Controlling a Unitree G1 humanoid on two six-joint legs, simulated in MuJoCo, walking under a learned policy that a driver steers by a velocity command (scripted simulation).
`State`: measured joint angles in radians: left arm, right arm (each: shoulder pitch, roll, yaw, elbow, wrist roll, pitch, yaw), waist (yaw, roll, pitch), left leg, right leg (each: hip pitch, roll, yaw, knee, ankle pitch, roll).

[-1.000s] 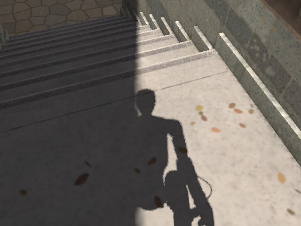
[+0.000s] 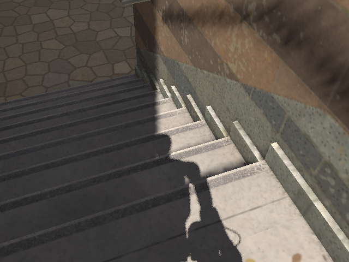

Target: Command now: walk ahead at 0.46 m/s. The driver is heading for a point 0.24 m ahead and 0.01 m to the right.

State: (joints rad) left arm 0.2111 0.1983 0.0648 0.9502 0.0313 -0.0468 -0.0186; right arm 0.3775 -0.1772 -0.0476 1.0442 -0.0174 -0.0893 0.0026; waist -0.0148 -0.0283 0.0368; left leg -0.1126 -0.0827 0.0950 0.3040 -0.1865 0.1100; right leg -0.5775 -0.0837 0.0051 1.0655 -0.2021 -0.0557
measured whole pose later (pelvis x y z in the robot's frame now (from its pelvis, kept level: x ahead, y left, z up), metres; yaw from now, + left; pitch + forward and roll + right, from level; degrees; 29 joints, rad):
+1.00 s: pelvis +0.19 +0.01 +0.00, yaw +0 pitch -1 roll +0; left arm 0.33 0.13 -0.02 1.11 0.00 0.00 0.04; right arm 0.36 -0.12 0.01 1.13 -0.01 -0.02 -0.04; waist 0.01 -0.01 0.00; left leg -0.14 -0.04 0.01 0.39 -0.23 0.03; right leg -0.24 0.00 -0.05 0.39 -0.14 -0.03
